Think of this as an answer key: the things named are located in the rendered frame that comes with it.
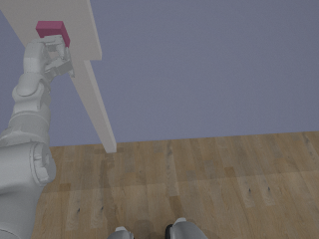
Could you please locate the left robot hand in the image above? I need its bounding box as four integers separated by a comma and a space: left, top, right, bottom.
23, 34, 75, 85

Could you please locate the panel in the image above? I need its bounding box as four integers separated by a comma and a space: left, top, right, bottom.
0, 0, 117, 153

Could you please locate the right robot thigh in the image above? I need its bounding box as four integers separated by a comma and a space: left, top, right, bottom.
169, 221, 208, 239

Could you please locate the robot left forearm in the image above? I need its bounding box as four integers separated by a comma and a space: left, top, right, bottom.
0, 72, 52, 147

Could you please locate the robot right shin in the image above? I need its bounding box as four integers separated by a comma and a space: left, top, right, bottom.
173, 217, 186, 225

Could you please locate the left robot upper arm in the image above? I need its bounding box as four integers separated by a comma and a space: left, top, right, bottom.
0, 140, 57, 239

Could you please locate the button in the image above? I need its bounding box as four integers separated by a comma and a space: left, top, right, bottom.
35, 21, 71, 48

